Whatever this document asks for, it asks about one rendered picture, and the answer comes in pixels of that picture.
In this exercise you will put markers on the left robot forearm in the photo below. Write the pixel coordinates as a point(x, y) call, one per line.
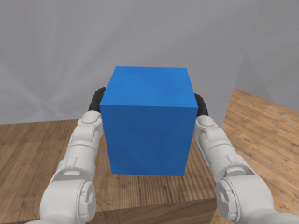
point(79, 159)

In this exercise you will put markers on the left robot upper arm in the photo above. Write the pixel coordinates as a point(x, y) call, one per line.
point(68, 202)

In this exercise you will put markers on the carton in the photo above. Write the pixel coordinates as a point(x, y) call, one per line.
point(148, 116)

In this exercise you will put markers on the robot left hand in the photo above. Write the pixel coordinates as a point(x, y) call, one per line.
point(95, 103)

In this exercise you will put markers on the robot right hand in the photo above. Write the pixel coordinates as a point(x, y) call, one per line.
point(201, 106)

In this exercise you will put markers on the pedestal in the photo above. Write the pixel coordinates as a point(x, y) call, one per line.
point(29, 157)

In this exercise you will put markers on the right robot upper arm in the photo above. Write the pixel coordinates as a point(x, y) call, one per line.
point(245, 199)

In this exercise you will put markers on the right robot forearm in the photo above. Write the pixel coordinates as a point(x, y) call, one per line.
point(218, 150)

